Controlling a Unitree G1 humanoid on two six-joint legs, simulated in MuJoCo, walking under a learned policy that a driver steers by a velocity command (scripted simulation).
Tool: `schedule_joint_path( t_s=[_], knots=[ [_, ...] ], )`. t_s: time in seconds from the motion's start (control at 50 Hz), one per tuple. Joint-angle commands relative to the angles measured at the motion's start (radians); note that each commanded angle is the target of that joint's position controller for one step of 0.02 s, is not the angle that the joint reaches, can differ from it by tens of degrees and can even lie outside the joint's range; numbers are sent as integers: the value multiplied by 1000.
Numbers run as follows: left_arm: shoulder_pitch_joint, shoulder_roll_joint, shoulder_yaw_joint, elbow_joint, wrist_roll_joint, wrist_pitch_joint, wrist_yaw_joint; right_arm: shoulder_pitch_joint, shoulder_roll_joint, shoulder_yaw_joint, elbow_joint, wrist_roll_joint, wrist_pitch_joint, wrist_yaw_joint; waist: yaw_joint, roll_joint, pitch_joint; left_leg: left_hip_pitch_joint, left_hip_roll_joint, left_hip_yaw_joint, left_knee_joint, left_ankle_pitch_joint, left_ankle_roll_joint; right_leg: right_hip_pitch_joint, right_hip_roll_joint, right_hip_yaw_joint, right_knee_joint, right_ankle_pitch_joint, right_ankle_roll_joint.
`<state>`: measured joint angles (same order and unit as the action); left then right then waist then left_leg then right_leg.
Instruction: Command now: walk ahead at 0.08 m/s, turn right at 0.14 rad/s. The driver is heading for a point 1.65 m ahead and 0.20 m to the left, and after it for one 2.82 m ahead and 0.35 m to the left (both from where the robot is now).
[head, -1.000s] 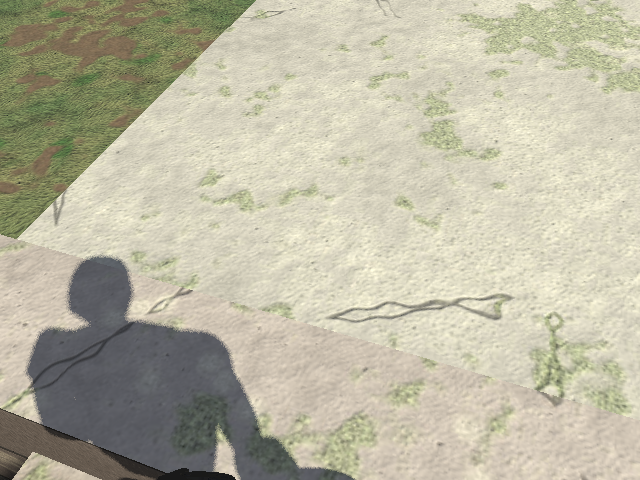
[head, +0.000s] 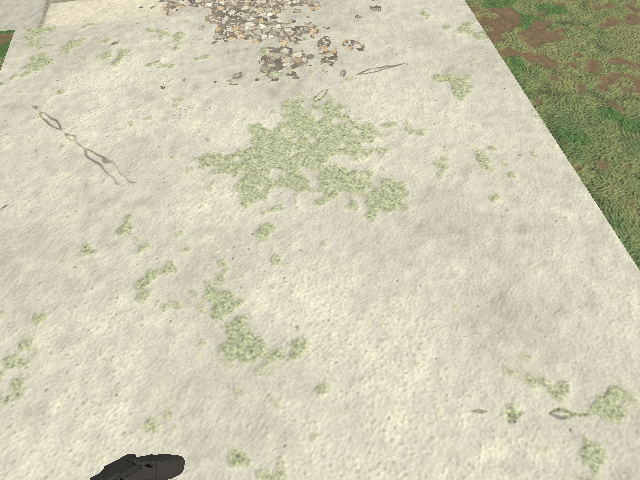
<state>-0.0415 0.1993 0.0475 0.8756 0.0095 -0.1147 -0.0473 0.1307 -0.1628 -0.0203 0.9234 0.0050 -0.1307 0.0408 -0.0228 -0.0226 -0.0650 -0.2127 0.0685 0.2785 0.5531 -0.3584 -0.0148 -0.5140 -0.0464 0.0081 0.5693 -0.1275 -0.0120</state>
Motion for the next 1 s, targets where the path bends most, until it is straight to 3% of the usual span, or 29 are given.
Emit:
schedule_joint_path(
  t_s=[0.02, 0.04, 0.06, 0.12, 0.14, 0.16, 0.22, 0.28, 0.44, 0.72, 0.74, 0.76, 0.78, 0.8, 0.82, 0.84, 0.86, 0.88, 0.9, 0.92, 0.96, 0.98, 1.0],
  knots=[
    [40, 140, 35, -34, -14, 12, 16, 99, -79, -30, -76, -6, 6, -23, -21, -83, -174, -70, -13, -55, 23, 106, -27, 346, -128, 178, -55, 488, -167],
    [35, 142, 42, -41, -17, 26, 18, 59, -109, -44, -91, -13, 10, -21, -13, -77, -145, -73, -3, -60, 2, 77, -15, 317, -93, 153, -61, 335, -125],
    [34, 151, 47, -44, -19, 36, 22, 41, -109, -49, -104, -11, 8, -16, -9, -67, -135, -67, 1, -66, -16, 68, -1, 293, -72, 145, -65, 239, -108],
    [26, 147, 48, -56, -16, 33, 33, 24, -73, -45, -114, -3, -2, -1, -1, 8, -131, -15, 26, -93, -39, 196, 32, 247, -26, 84, -51, 241, -93],
    [36, 60, 16, -49, 9, 61, 38, 116, -104, -53, -41, -5, 54, -44, -31, 5, -121, -4, 38, -135, -25, 300, 25, 300, -36, 119, -4, 386, -127],
    [69, 52, 17, -53, 5, 75, 37, 111, -117, -53, -45, -11, 78, -63, -4, 10, -123, 40, 41, -126, -19, 355, 27, 272, -27, 96, 11, 449, -125],
    [86, 91, 25, -44, -3, 98, 42, 82, -114, -51, -47, -10, 101, -77, -6, 31, -98, 48, 45, -123, -37, 294, 39, 270, -14, 70, 10, 367, -114],
    [83, 89, 27, -45, -3, 112, 52, 95, -115, -50, -20, -10, 116, -81, -4, 42, -26, 8, 53, -124, -71, 182, 46, 255, -6, 53, -8, 251, -102],
    [119, 73, 32, -14, -5, 126, 71, 165, -110, -42, 59, -11, 123, -95, 5, 33, 57, -58, 56, -131, -137, 13, 49, 295, 5, 31, -43, 155, -90],
    [149, 65, 29, 56, -12, 133, 81, 272, -76, -24, 161, -12, 128, -90, 6, 18, 101, -60, 34, -134, -198, -5, 54, 333, 5, 24, -96, 106, -78],
    [170, 62, 29, 72, -14, 135, 81, 296, -77, -24, 174, -12, 129, -89, 4, 29, 90, -55, 38, -140, -217, -91, 65, 335, 21, 7, -90, -11, -76],
    [194, 163, 81, 72, 3, 81, 38, 275, -101, -41, 130, -49, 72, -12, 19, 74, 186, -97, 151, -229, -315, -375, 173, 206, 64, -69, -73, -365, -28],
    [105, 170, 92, 56, 21, 66, 26, 345, -171, -72, 159, -70, 37, 4, -64, 150, 270, -11, 275, -332, -401, -468, 266, 0, 94, -95, 37, -369, 3],
    [35, 83, 73, 19, 45, 73, 38, 399, -169, -76, 170, -90, 16, -8, -105, 210, 298, 78, 397, -451, -471, -422, 308, -153, 45, -19, 197, -359, 1],
    [16, 35, 63, 8, 43, 77, 50, 390, -117, -61, 165, -99, -5, -20, -92, 199, 270, 176, 443, -517, -498, -347, 306, -264, 10, 75, 361, -346, -24],
    [25, 23, 63, 2, 30, 65, 56, 312, -84, -53, 125, -95, -26, -30, -67, 161, 234, 232, 414, -494, -498, -258, 285, -301, 32, 130, 481, -324, -47],
    [51, 7, 58, -1, 20, 49, 50, 196, -87, -54, 78, -81, -35, -42, -29, 125, 197, 252, 340, -395, -495, -173, 245, -277, 33, 116, 469, -286, -58],
    [78, 8, 51, -3, 22, 39, 35, 112, -96, -54, 43, -65, -33, -54, 9, 90, 180, 227, 272, -285, -495, -97, 206, -192, 14, 32, 350, -266, -58],
    [79, 1, 44, 0, 33, 35, 22, 108, -86, -51, 26, -51, -21, -65, 7, 92, 169, 158, 224, -206, -497, -23, 189, -42, 23, -42, 259, -293, -41],
    [45, -21, 34, -6, 42, 32, 12, 184, -88, -50, 46, -48, -1, -72, -16, 123, 179, 126, 222, -180, -495, 32, 188, 34, 26, -57, 212, -314, -28],
    [61, -9, 28, -10, 25, 20, 2, 271, -138, -61, 65, -48, 30, -71, -15, 125, 186, 186, 246, -176, -442, 79, 201, 63, 38, -74, 68, -276, -31],
    [95, 14, 31, 3, 10, 10, 2, 262, -171, -69, 58, -41, 44, -65, 1, 107, 175, 195, 250, -174, -388, 118, 212, 123, 59, -105, -69, -131, -46],
    [147, 41, 38, 18, 0, -5, 6, 259, -183, -69, 62, -50, 55, -55, 27, 115, 143, 160, 245, -174, -302, 263, 219, 249, 92, -119, -135, -6, -73]
  ],
)
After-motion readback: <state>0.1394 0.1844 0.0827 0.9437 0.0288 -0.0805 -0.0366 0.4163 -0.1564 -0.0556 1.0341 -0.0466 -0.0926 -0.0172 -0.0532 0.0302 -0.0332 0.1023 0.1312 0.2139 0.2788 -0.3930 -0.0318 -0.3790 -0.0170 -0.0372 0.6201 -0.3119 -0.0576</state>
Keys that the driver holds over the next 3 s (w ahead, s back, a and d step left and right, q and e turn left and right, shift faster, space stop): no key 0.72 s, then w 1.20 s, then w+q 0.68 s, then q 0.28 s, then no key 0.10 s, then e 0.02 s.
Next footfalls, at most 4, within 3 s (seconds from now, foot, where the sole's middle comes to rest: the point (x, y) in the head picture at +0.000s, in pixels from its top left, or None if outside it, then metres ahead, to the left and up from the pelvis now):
1.02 right None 0.16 -0.16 -0.76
1.48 left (311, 478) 0.52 0.05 -0.76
2.00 right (418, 364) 0.78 -0.20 -0.76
2.54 left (295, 280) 1.03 0.09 -0.76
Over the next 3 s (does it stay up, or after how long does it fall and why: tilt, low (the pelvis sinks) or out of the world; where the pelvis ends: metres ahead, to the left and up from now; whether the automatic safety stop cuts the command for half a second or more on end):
stays up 1.11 0.02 0.00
